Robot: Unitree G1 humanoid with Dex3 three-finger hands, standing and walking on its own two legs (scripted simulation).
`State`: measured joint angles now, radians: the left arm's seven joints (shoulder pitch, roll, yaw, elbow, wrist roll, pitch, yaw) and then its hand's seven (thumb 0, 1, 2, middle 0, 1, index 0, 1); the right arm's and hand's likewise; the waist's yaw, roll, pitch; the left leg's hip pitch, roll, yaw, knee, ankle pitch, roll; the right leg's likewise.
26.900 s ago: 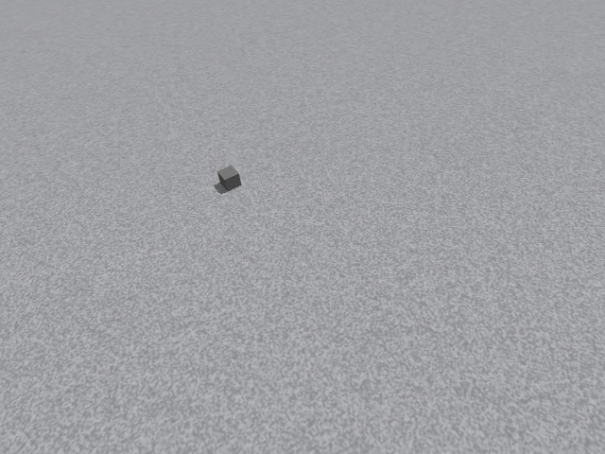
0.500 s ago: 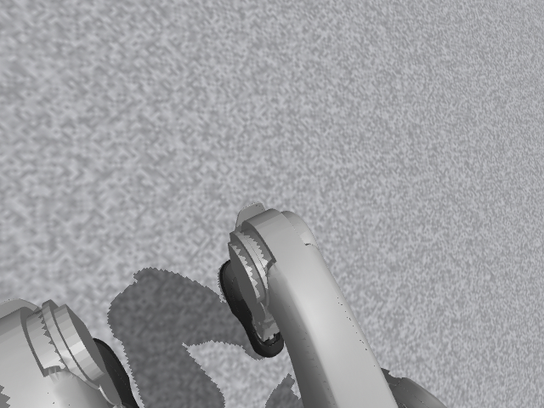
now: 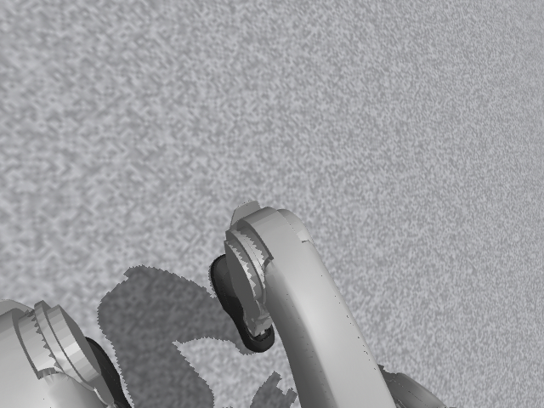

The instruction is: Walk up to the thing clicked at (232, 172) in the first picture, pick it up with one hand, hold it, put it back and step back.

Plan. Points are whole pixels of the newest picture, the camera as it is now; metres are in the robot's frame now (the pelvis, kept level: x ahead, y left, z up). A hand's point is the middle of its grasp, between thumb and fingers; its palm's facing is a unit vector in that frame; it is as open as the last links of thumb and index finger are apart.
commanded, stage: open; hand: left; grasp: from above
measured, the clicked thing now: out of the picture +0.46 +0.35 -0.28
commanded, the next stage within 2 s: withdraw in 0.48 s
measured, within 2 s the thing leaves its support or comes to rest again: neither
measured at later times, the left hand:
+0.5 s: hand out of the picture +0.46 +0.35 -0.24, palm faces -0.31 -0.31 -0.90, open 14.2 cm
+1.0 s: hand out of the picture +0.47 +0.36 -0.15, palm faces -0.35 -0.18 -0.92, open 14.2 cm
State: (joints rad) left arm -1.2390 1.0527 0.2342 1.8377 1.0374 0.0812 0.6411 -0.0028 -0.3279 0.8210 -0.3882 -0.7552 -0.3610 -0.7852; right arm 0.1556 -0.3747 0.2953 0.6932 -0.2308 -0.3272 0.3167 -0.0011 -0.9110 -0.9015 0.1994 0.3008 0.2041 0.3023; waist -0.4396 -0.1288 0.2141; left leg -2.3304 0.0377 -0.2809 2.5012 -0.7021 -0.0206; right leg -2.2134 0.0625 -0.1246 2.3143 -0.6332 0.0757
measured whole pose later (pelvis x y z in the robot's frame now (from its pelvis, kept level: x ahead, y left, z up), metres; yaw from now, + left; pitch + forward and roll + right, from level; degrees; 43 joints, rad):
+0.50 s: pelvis +0.00 +0.00 +0.01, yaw +0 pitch +29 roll -14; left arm -1.23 1.06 0.20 1.81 1.02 0.07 0.61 0.00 -0.58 1.08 -0.13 -0.96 -0.09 -1.00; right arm 0.16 -0.38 0.30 0.68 -0.22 -0.32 0.31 0.00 -0.90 -0.90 0.20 0.30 0.20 0.30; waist -0.44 -0.13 0.22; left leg -2.32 0.04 -0.28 2.48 -0.70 -0.02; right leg -2.20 0.06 -0.13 2.30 -0.63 0.08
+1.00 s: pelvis +0.01 +0.00 +0.02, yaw +3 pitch +33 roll -12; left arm -0.96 0.82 0.12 1.33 1.07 0.05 0.33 0.00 -0.53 1.00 -0.09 -0.98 -0.08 -0.99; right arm 0.17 -0.34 0.14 0.70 -0.13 -0.17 0.30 0.00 -0.92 -0.90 0.20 0.30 0.21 0.30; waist -0.30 0.01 0.00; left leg -2.32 0.03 -0.23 2.43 -0.70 -0.03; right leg -2.22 0.03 -0.09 2.29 -0.67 0.06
